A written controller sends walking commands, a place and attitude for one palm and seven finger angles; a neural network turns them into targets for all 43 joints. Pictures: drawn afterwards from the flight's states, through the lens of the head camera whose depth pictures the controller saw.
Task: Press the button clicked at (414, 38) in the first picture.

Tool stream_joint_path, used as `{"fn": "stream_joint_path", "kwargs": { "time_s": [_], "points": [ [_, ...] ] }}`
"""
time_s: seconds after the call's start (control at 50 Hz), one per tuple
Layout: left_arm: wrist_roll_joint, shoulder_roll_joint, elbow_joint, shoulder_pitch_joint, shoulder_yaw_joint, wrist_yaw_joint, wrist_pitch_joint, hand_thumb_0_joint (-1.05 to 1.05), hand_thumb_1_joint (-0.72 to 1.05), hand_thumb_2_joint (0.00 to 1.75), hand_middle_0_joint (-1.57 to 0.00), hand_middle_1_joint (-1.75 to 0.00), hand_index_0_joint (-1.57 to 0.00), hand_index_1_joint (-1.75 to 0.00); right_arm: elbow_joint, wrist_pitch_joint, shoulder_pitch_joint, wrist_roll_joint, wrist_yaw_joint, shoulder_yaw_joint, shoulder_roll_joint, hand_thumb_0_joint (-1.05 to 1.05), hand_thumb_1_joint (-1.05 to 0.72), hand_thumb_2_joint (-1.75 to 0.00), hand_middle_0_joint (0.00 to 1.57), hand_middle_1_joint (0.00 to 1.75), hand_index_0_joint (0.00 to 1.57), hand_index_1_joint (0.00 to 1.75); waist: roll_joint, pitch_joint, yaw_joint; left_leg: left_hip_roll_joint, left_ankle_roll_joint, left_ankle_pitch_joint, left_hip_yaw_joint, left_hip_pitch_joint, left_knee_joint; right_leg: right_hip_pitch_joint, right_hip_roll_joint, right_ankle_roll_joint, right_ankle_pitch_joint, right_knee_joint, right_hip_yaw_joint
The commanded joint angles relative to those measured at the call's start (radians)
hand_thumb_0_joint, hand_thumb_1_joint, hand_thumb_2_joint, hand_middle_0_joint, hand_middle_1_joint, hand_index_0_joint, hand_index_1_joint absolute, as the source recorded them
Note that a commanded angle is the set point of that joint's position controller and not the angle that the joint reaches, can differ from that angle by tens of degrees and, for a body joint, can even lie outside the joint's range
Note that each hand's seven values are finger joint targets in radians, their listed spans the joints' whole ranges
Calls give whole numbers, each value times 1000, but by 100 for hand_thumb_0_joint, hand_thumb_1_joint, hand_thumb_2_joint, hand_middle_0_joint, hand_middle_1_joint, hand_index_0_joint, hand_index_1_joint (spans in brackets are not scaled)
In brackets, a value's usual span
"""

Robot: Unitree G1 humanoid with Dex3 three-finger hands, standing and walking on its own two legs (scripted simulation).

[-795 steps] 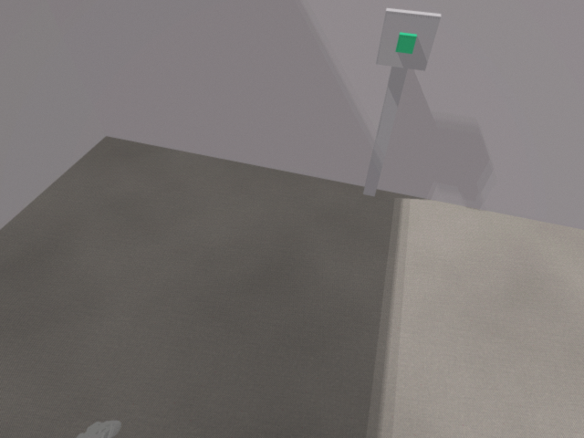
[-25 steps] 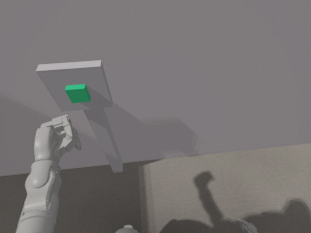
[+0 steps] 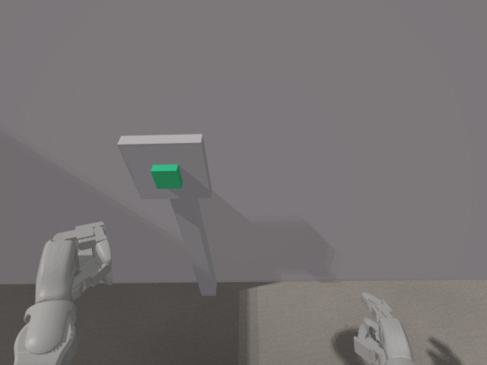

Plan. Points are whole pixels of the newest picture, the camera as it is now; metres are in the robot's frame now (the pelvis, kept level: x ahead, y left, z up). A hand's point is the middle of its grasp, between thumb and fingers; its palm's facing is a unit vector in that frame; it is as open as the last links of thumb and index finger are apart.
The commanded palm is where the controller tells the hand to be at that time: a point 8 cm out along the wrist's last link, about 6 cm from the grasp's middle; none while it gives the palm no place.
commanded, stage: draw the hand back to the body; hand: left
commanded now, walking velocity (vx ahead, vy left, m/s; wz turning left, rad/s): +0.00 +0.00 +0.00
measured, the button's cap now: (167, 175) +0.50 +0.24 +0.00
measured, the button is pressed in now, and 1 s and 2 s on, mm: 0 0 0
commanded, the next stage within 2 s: step back with the hand held close in 0.64 s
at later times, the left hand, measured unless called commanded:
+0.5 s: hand (56, 269) +0.18 +0.24 +0.17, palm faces +0.40 -0.82 -0.42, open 3.1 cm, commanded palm +0.13 +0.28 +0.18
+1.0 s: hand (63, 277) +0.18 +0.24 +0.15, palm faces +0.30 -0.83 -0.47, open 3.1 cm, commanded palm +0.12 +0.28 +0.18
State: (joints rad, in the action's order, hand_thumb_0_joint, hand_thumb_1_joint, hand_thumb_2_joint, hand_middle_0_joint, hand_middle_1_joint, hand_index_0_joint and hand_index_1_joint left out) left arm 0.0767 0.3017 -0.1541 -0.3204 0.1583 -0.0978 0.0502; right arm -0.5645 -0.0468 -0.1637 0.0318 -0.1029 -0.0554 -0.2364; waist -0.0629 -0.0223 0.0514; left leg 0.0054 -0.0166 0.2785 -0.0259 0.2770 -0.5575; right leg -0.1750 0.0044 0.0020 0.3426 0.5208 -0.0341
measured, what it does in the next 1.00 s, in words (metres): stands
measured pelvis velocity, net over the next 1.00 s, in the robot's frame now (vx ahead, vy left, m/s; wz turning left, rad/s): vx -0.02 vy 0.01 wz -0.02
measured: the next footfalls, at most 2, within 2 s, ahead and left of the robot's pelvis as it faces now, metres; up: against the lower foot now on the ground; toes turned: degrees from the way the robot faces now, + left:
none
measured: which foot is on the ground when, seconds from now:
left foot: down 0.00-1.00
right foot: down 0.00-1.00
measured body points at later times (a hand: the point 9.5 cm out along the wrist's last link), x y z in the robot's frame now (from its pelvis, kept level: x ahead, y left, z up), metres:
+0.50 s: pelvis +0.01 +0.00 +0.01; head -0.01 -0.03 +0.46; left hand +0.15 +0.28 +0.19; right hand +0.20 -0.22 -0.08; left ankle +0.01 +0.11 -0.73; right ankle -0.04 -0.12 -0.73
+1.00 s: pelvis -0.02 +0.01 +0.01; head +0.00 -0.01 +0.46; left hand +0.16 +0.28 +0.18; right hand +0.16 -0.23 -0.08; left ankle +0.01 +0.11 -0.73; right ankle -0.04 -0.12 -0.73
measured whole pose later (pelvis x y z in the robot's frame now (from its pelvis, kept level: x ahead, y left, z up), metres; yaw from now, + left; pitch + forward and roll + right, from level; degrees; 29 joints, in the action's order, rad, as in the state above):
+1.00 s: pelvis -0.02 +0.01 +0.01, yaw -1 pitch +0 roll -1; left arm 0.05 0.34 -0.49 -0.60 0.32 -0.09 0.13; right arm -0.57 0.00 -0.15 0.00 -0.07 -0.01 -0.24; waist -0.07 0.03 0.01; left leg 0.02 -0.02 0.19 -0.04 0.26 -0.44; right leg -0.15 -0.01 -0.01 0.23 0.37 -0.02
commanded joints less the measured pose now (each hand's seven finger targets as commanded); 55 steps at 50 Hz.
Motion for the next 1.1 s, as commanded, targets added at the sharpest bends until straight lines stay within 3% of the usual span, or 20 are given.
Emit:
{"fn": "stream_joint_path", "kwargs": {
  "time_s": [0.0, 0.04, 0.12, 0.24, 0.34, 0.36, 0.4, 0.46, 0.6, 0.66, 0.68, 0.72, 0.74, 0.76, 0.78, 0.82, 0.88, 0.98, 1.06, 1.08],
  "points": [
    [-8, 180, -321, 83, 116, -21, 51, 0, 90, 90, -130, -150, -130, -150, 143, -62, 100, -15, -7, 39, -100, 0, -90, -90, 20, 30, 20, 30, 23, -108, -10, 14, -25, -284, 29, -225, 111, -18, 1, 18, -334, -134, 5],
    [-10, 179, -383, 44, 128, -23, 51, 0, 90, 90, -130, -150, -130, -150, 142, -67, 97, -18, 0, 40, -97, 0, -90, -90, 20, 30, 20, 30, 9, -128, -6, 16, -21, -339, 32, -251, 121, 10, 1, 19, -366, -133, 0],
    [-7, 172, -419, -54, 152, -16, 39, 0, 90, 90, -130, -150, -130, -150, 138, -65, 107, -24, 13, 42, -92, 0, -90, -90, 20, 30, 20, 30, 25, -74, 2, 21, -18, -365, 28, -245, 141, 35, -1, 15, -382, -154, -4],
    [-9, 202, -526, -134, 218, -14, 53, 0, 90, 90, -130, -150, -130, -150, 137, -72, 110, -32, 19, 49, -87, 0, -90, -90, 20, 30, 20, 30, 9, -93, 17, 18, -20, -407, 19, -272, 143, 61, -3, 14, -426, -175, -1],
    [-7, 218, -590, -187, 259, -12, 69, 0, 90, 90, -130, -150, -130, -150, 137, -85, 118, -32, 19, 55, -85, 0, -90, -90, 20, 30, 20, 30, 6, -70, 24, 17, -18, -371, 16, -269, 147, 52, -6, 12, -406, -193, 2],
    [-10, 189, -551, -203, 239, -10, 67, 0, 90, 90, -130, -150, -130, -150, 127, -86, 118, -32, 19, 56, -82, 0, -90, -90, 20, 30, 20, 30, 9, -39, 18, 19, -18, -351, 14, -263, 150, 38, -6, 12, -385, -194, 1],
    [-9, 169, -500, -192, 224, -5, 59, 0, 90, 90, -130, -150, -130, -150, 121, -81, 118, -32, 18, 59, -89, 0, -90, -90, 20, 30, 20, 30, 47, 23, 11, 17, -21, -287, 10, -248, 164, 3, -9, 8, -336, -227, 2],
    [-7, 170, -480, -175, 228, -7, 64, 0, 90, 90, -130, -150, -130, -150, 122, -75, 113, -34, 9, 66, -92, 0, -90, -90, 20, 30, 20, 30, 86, 11, 9, 18, -27, -236, 13, -250, 174, 9, -6, 4, -279, -228, 3],
    [-16, 210, -586, -119, 235, -16, 85, 0, 90, 90, -130, -150, -130, -150, 120, -106, 129, -41, -2, 59, -89, 0, -90, -90, 20, 30, 20, 30, -37, -37, 21, 7, -24, -236, 9, -276, 172, 29, -1, 11, -277, -247, 24],
    [-18, 204, -565, -153, 238, -21, 87, 0, 90, 90, -130, -150, -130, -150, 113, -118, 129, -42, -2, 57, -84, 0, -90, -90, 20, 30, 20, 30, -22, -6, 23, 8, -20, -231, 13, -261, 179, 26, -6, 14, -270, -245, 16],
    [-15, 203, -540, -165, 244, -18, 81, 0, 90, 90, -130, -150, -130, -150, 110, -119, 132, -42, -2, 60, -86, 0, -90, -90, 20, 30, 20, 30, 16, 11, 26, 8, -20, -224, 14, -251, 182, 21, -9, 13, -261, -261, 17],
    [-10, 190, -518, -170, 241, -13, 84, 0, 90, 90, -130, -150, -130, -150, 110, -113, 131, -39, 0, 61, -85, 0, -90, -90, 20, 30, 20, 30, 42, 35, 23, 12, -22, -211, 12, -246, 187, 14, -9, 10, -245, -261, 17],
    [-13, 192, -508, -97, 234, -14, 84, 0, 90, 90, -130, -150, -130, -150, 101, -110, 127, -41, -1, 59, -90, 0, -90, -90, 20, 30, 20, 30, 37, 43, 13, 8, -21, -196, 13, -248, 193, 4, -10, 9, -228, -268, 18],
    [-18, 305, -564, -28, 365, -23, 122, 0, 90, 90, -130, -150, -130, -150, 142, -80, 106, -33, 7, 62, -105, 0, -90, -90, 20, 30, 20, 30, 65, 123, -31, 24, -38, -134, 36, -164, 151, -114, 39, -1, -224, -317, 106],
    [-20, 285, -524, -51, 357, -19, 135, 0, 90, 90, -130, -150, -130, -150, 128, -64, 108, -36, 7, 64, -91, 0, -90, -90, 20, 30, 20, 30, 67, 117, -31, 19, -35, -118, 45, -149, 135, -117, 57, 4, -218, -323, 111],
    [-24, 190, -453, -193, 270, -9, 126, 0, 90, 90, -130, -150, -130, -150, 127, -38, 115, -39, 16, 69, -95, 0, -90, -90, 20, 30, 20, 30, 92, 67, -35, 27, -34, -171, 31, -169, 117, -122, 71, -8, -250, -306, 92],
    [-23, 171, -496, -254, 250, -5, 136, 0, 90, 90, -130, -150, -130, -150, 146, -17, 114, -38, 20, 81, -104, 0, -90, -90, 20, 30, 20, 30, 36, -37, -39, 38, -34, -242, 23, -189, 137, -79, 68, -18, -307, -249, 59],
    [-19, 257, -620, -299, 318, -20, 148, 0, 90, 90, -130, -150, -130, -150, 179, 10, 114, -33, 15, 93, -106, 0, -90, -90, 20, 30, 20, 30, 40, -159, -35, 54, -38, -397, 32, -194, 128, -18, 52, -21, -429, -163, 45],
    [-11, 269, -634, -333, 346, -31, 155, 0, 90, 90, -130, -150, -130, -150, 199, 20, 112, -28, 11, 98, -98, 0, -90, -90, 20, 30, 20, 30, 33, -155, -31, 68, -35, -436, 47, -144, 130, -12, 39, -19, -435, -116, 42],
    [-12, 277, -648, -329, 352, -33, 157, 0, 90, 90, -130, -150, -130, -150, 199, 20, 112, -29, 10, 101, -105, 0, -90, -90, 20, 30, 20, 30, 3, -164, -30, 72, -36, -431, 52, -138, 132, -6, 34, -18, -421, -106, 42]
  ]
}}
